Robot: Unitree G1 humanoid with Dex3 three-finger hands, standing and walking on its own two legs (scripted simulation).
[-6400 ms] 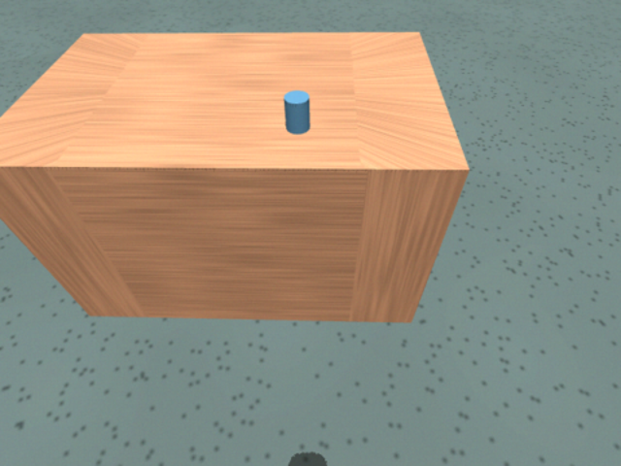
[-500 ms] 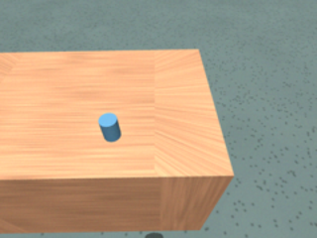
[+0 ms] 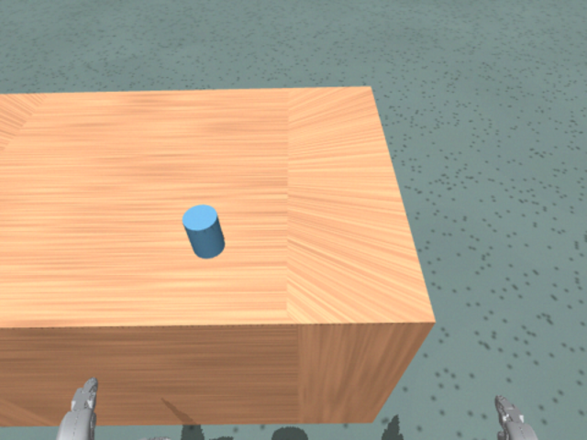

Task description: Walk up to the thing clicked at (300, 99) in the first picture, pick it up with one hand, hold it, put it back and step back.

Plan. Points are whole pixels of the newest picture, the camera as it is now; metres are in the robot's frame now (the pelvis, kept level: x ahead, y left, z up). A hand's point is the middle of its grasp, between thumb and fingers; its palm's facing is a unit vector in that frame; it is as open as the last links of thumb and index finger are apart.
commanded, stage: rise first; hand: left
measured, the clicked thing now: (204, 232) +0.49 +0.19 -0.04
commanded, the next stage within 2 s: go down in 1.32 s
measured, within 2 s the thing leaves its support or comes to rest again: neither
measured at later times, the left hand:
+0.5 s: hand (97, 418) +0.18 +0.26 +0.00, palm faces +0.29 -0.88 -0.37, open 17.5 cm
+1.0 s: hand (70, 415) +0.17 +0.26 +0.05, palm faces +0.33 -0.85 -0.41, open 17.7 cm
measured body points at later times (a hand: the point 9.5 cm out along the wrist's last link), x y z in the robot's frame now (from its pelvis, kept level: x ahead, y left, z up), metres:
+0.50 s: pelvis +0.00 +0.00 +0.00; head +0.00 -0.02 +0.45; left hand +0.16 +0.30 +0.02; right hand +0.15 -0.27 -0.10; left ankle +0.02 +0.13 -0.74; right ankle -0.05 -0.13 -0.74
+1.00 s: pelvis -0.01 -0.01 +0.00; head -0.01 -0.02 +0.45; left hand +0.15 +0.31 +0.07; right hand +0.15 -0.27 -0.09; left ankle +0.02 +0.13 -0.74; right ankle -0.05 -0.13 -0.74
